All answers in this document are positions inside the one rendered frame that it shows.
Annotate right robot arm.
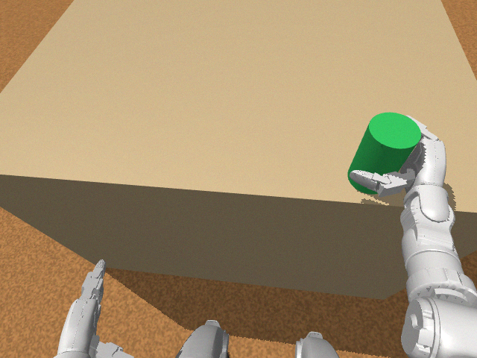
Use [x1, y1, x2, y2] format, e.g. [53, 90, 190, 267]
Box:
[400, 184, 477, 358]

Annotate right robot hand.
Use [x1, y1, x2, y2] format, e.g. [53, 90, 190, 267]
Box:
[350, 116, 446, 197]

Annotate left robot hand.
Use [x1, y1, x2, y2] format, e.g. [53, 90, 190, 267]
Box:
[57, 260, 134, 358]

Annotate can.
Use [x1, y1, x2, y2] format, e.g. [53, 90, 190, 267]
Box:
[347, 113, 421, 195]

